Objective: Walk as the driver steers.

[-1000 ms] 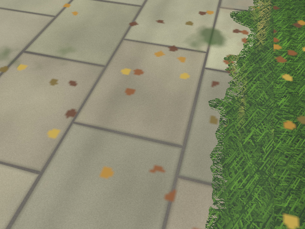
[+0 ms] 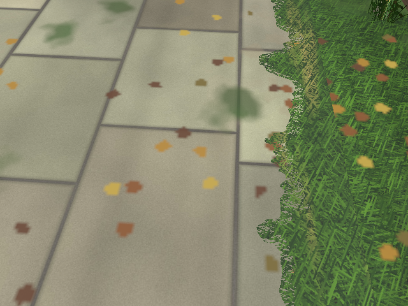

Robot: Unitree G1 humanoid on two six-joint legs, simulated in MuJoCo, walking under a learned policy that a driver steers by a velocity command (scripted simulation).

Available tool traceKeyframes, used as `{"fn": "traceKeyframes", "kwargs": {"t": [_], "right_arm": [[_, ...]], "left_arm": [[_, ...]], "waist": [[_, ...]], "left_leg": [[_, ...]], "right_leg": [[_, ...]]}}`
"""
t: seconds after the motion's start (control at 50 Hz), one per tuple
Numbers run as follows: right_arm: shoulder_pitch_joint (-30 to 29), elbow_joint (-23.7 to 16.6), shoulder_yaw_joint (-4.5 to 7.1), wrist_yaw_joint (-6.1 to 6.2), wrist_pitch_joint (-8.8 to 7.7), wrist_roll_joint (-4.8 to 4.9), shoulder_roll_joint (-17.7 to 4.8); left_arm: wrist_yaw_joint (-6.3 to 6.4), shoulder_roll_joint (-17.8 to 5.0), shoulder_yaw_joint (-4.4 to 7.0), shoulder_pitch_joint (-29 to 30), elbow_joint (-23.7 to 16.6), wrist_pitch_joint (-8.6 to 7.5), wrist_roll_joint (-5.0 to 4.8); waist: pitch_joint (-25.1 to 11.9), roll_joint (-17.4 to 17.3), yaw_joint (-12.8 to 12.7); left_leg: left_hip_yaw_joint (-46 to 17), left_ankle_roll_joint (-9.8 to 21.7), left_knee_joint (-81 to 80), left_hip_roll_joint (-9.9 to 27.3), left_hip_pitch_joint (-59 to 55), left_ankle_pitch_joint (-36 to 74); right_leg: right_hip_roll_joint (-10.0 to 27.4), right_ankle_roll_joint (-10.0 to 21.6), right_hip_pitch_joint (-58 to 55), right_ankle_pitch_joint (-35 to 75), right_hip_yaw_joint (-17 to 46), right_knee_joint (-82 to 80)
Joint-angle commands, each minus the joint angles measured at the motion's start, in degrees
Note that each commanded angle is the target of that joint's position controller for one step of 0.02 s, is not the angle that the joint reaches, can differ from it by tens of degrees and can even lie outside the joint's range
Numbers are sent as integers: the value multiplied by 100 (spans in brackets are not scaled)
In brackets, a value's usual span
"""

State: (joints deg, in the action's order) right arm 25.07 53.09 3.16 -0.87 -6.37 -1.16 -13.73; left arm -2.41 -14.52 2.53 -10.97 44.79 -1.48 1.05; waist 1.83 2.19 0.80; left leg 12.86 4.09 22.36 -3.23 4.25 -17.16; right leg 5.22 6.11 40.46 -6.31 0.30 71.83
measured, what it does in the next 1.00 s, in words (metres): walks ahead, turning right: right foot, then left foot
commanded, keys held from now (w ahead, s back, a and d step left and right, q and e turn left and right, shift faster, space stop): e+shift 0.70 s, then shift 0.04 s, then w+shift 0.16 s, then w+q+shift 0.10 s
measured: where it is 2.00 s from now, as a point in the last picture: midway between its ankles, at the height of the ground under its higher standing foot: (275, 179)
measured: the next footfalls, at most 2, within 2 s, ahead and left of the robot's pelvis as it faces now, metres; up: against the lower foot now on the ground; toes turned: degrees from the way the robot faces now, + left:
right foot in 0.20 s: +0.35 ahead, -0.04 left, +0.00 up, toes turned -10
left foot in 0.82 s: +0.48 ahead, +0.07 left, +0.00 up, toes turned -53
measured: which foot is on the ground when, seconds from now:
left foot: down 0.00-0.20, up 0.22-0.80, down 0.82-1.00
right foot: up 0.00-0.18, down 0.20-0.82, up 0.84-1.00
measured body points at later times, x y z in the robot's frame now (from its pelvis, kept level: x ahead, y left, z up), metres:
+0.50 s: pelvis +0.25 +0.00 -0.01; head +0.30 -0.03 +0.44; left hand +0.42 +0.26 -0.12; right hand +0.35 -0.30 -0.10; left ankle +0.41 +0.16 -0.66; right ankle +0.31 -0.03 -0.74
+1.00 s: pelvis +0.39 +0.03 +0.01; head +0.41 +0.05 +0.46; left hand +0.69 +0.12 -0.10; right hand +0.23 -0.22 -0.09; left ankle +0.45 +0.10 -0.74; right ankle +0.30 -0.09 -0.66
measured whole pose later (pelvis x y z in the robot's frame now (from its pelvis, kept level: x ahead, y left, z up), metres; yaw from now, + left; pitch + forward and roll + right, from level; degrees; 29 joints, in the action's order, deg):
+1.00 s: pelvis +0.39 +0.03 +0.01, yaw -45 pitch +1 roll -1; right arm 18.7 44.6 2.0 -0.5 -1.6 -0.8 -17.7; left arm -2.7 -19.1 2.5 -11.3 41.4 -0.3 3.5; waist -1.4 2.2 2.5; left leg -6.8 3.1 22.4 -4.2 10.8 -11.9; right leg -5.9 0.0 30.4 -13.4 9.0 58.5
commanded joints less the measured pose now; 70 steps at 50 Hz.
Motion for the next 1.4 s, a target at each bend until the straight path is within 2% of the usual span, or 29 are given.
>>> {"fn": "traceKeyframes", "kwargs": {"t": [0.02,0.1,0.16,0.18,0.2,0.22,0.24,0.26,0.3,0.4,0.48,0.56,0.74,0.78,0.8,0.82,0.84,0.86,0.88,0.94,1.0,1.12,1.22,1.24,1.26,1.28,1.32,1.36,1.4], "right_arm": [[-580,-390,-72,27,-214,37,-139],[-365,-429,8,292,-168,163,-686],[-706,-579,159,419,31,195,-1069],[-1063,-713,209,389,118,200,-1100],[-1211,-758,193,258,179,256,-830],[-426,-1019,22,260,233,38,-98],[79,-1291,-26,263,251,88,-242],[70,-1199,-39,284,268,-8,-519],[-840,-1300,29,281,369,-203,-670],[-1286,-1581,-55,334,764,-135,-512],[-1877,-1822,-44,307,911,-106,-638],[-2301,-1909,-26,314,881,-66,-793],[-2156,-1830,-39,326,622,111,-1028],[-1719,-1677,-28,323,601,114,-1025],[-1673,-1640,-13,359,597,105,-1005],[-1311,-1630,48,408,585,70,-1246],[-1073,-1662,128,403,573,-66,-1818],[-1272,-1498,199,309,559,-147,-1793],[-1412,-1464,157,236,519,-109,-1547],[-1231,-1335,57,72,402,-13,-1216],[-784,-1148,79,-53,322,113,-1205],[30,-934,247,-4,351,112,-1364],[-338,-967,318,-47,404,86,-1294],[-468,-1005,305,-50,343,140,-1182],[-684,-1159,217,-70,226,234,-840],[-537,-1433,43,-44,147,442,-340],[-1015,-1361,111,-7,316,116,-838],[-1065,-1336,140,-194,414,-37,-795],[-1310,-1466,106,-323,534,-91,-651]], "left_arm": [[-38,110,-69,49,-347,26,-4],[-206,97,-108,285,-334,-50,40],[-86,-498,149,-1284,-4,-4,114],[41,-784,311,-2189,248,-30,108],[222,-916,420,-1927,266,-53,-16],[200,-1401,444,-1407,91,-57,18],[175,-1739,580,-1364,-193,-36,29],[231,-1413,559,-766,-461,54,-31],[247,-820,374,-366,-433,131,-137],[267,-1093,462,-641,-409,59,-59],[323,-1219,530,-763,-480,233,-143],[314,-1251,566,-916,-518,334,-110],[226,-1406,562,-625,-660,371,17],[187,-1288,503,-412,-713,388,43],[176,-1161,447,-454,-655,368,57],[180,-884,353,-608,-617,301,65],[174,-587,236,-383,-867,229,-14],[186,-1071,275,2,-935,154,128],[148,-1139,270,-56,-856,122,138],[-42,-1040,184,-305,-576,52,228],[-46,-932,64,237,-758,1,308],[13,-634,-154,1355,-1111,-120,114],[219,-624,-155,795,-1072,-313,-59],[341,-909,-49,163,-897,-367,-6],[466,-1418,118,-799,-772,-395,104],[522,-2020,313,-1281,-711,-303,266],[443,-1161,157,-675,-802,-308,248],[385,-772,37,-640,-682,-372,182],[344,-745,36,-871,-461,-435,82]], "waist": [[668,-507,-423],[248,-517,-305],[-686,-863,-1056],[-1037,-622,-1501],[-609,377,-1432],[-407,764,-364],[-2128,620,-373],[-1903,-263,-178],[-698,-1180,28],[-831,-714,-31],[-824,-53,-266],[-474,289,-464],[-454,618,-359],[-613,451,-105],[-453,43,22],[-577,-690,177],[-680,-1506,238],[-79,-988,124],[98,-842,-66],[58,-840,-108],[219,-981,12],[211,-1160,441],[-25,-856,-30],[-330,-594,-334],[-874,134,-875],[-1676,1447,-974],[-810,238,-688],[-396,214,-477],[21,430,-413]], "left_leg": [[95,-274,-1126,1164,1227,4520],[497,-392,-240,1107,385,5627],[283,-501,1929,1569,206,6661],[135,-519,3567,1498,565,5551],[284,-595,5484,468,1396,860],[-244,-738,7226,-56,3024,-2021],[-1555,-800,7643,-62,3496,-1589],[-1793,-720,7216,233,3524,-1207],[-1796,-696,6020,504,3485,-946],[-1776,-870,4452,652,2733,-340],[-1968,-850,3896,511,3186,176],[-2185,-786,3295,331,3530,199],[-2181,-445,1562,-170,1938,-147],[-2045,-427,619,-123,448,7],[-2103,-377,88,31,-373,73],[-2903,-219,-373,872,-970,-1251],[-4917,255,-1219,2185,-931,-2944],[-5571,453,-1485,2137,-116,-3246],[-5174,422,-1378,1997,208,-3066],[-3935,317,-1290,1207,616,-1919],[-3970,565,-1461,1039,712,-1670],[-4056,758,-1353,924,539,-893],[-4072,647,-692,729,1641,-517],[-3806,486,-120,512,2438,-465],[-3146,272,1340,105,3321,-664],[-2086,114,3035,-339,4514,-1366],[-1763,159,4445,412,4866,-444],[-1687,75,4578,691,4727,-52],[-1571,23,4821,832,4997,164]], "right_leg": [[-97,-63,-518,860,-475,-996],[-774,31,-1563,1874,-1366,-3308],[-1114,408,-3193,1132,-1077,-3372],[-1055,626,-4031,1179,-680,-3774],[-760,822,-4277,2262,-130,-4649],[341,1287,-4710,7378,1610,-3391],[1306,2368,-5722,6324,3529,-4392],[1282,2308,-5042,3690,3969,-5046],[551,1562,-3662,1418,3235,-5631],[-162,739,-2757,3045,2394,-5176],[-460,116,-3068,949,2834,-5322],[-497,113,-3470,-212,3412,-5440],[-512,262,-3266,1265,3974,-4896],[-797,105,-2289,-1528,3973,-5046],[-1079,-36,-1424,-3336,3805,-4749],[-1469,-197,-766,-3961,2956,-3484],[-2082,-387,-238,-3166,1681,-2101],[-1664,-396,170,-2045,1669,-1526],[-1421,-422,133,-1530,1634,-1314],[-1273,-583,-242,-770,1150,-896],[-653,-763,-132,-384,364,-1487],[-736,-993,-755,-729,83,-3514],[-848,-667,-3291,-402,154,-5168],[-517,-535,-4665,-434,362,-5125],[550,-309,-6035,-1628,1359,-5354],[2061,231,-7013,-3538,3524,-5767],[1800,266,-5561,-3513,3171,-5760],[1290,45,-4902,-2382,1948,-6053],[1021,-88,-4621,-1619,1203,-6255]]}}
